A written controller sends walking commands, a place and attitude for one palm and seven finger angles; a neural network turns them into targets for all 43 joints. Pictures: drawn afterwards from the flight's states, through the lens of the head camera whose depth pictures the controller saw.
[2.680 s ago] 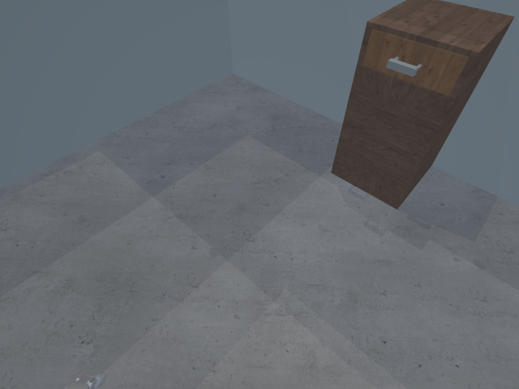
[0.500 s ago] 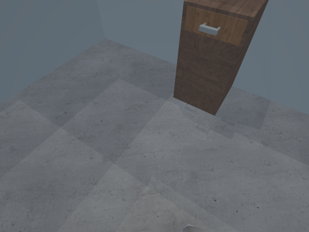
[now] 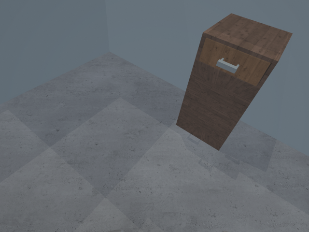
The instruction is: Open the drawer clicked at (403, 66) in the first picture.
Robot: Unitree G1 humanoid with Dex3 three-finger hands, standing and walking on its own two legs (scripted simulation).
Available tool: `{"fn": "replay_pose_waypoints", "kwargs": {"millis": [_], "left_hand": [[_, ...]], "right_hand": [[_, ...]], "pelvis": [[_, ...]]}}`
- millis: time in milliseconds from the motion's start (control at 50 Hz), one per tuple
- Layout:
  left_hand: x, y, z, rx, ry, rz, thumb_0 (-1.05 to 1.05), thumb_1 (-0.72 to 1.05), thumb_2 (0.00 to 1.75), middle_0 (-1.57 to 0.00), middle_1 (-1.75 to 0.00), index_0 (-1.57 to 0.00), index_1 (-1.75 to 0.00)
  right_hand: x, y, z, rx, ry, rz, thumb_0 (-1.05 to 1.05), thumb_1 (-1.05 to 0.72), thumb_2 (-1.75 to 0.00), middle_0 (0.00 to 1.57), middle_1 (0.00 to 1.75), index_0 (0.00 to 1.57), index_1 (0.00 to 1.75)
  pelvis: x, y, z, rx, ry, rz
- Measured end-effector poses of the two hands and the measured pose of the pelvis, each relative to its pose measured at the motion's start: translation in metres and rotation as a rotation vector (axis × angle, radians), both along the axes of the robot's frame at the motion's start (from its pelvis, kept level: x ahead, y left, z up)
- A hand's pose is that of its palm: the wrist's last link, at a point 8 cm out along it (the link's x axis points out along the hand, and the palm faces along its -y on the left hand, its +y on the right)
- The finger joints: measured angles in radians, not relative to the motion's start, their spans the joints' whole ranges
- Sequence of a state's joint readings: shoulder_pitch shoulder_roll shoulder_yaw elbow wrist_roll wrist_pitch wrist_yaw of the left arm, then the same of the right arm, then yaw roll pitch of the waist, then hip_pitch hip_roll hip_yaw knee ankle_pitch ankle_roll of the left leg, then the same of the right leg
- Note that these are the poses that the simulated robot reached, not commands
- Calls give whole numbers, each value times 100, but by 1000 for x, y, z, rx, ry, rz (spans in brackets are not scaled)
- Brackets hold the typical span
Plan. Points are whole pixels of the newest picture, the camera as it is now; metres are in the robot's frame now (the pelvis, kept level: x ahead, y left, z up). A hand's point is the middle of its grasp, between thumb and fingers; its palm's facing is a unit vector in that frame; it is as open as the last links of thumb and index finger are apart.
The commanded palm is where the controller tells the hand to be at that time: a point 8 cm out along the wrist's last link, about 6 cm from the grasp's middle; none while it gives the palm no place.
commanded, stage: walk to a spot facing it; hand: left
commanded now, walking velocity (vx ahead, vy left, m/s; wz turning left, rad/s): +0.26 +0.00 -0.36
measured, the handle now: (228, 64) +0.96 -0.33 -0.04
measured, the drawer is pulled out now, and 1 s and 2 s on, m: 0.00 0.00 0.00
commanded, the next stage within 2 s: turn to face it in 0.08 s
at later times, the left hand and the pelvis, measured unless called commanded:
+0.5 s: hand (121, 179) +0.31 +0.13 -0.16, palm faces -0.20 -0.95 -0.23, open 7.4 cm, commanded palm none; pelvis +0.17 -0.04 -0.01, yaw -12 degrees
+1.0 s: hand (112, 161) +0.37 +0.17 -0.16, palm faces -0.34 -0.92 -0.19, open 7.4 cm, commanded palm none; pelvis +0.23 +0.01 +0.02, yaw -25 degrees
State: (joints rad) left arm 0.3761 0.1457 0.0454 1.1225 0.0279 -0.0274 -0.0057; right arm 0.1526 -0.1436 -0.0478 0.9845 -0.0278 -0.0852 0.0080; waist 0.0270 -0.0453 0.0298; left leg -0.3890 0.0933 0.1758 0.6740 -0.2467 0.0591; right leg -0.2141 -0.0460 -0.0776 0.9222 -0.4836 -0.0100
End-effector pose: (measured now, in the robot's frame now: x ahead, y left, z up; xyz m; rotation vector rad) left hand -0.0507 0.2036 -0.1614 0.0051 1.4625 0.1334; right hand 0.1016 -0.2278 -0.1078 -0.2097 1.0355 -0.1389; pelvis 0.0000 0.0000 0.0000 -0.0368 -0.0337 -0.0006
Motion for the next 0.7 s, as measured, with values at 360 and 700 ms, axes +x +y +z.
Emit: {"fn": "replay_pose_waypoints", "kwargs": {"millis": [360,700], "left_hand": [[262,16,39,92,-157,-230,1,91,90,-19,-29,-19,-30],[404,-43,47,105,-321,-416,0,91,90,-20,-29,-20,-30]], "right_hand": [[-58,16,-13,91,431,-312,0,-92,-90,20,30,20,30],[90,-59,-18,50,139,-386,1,-91,-90,20,30,20,30]], "pelvis": [[128,-4,18,41,23,-153],[192,-33,10,43,30,-307]]}}
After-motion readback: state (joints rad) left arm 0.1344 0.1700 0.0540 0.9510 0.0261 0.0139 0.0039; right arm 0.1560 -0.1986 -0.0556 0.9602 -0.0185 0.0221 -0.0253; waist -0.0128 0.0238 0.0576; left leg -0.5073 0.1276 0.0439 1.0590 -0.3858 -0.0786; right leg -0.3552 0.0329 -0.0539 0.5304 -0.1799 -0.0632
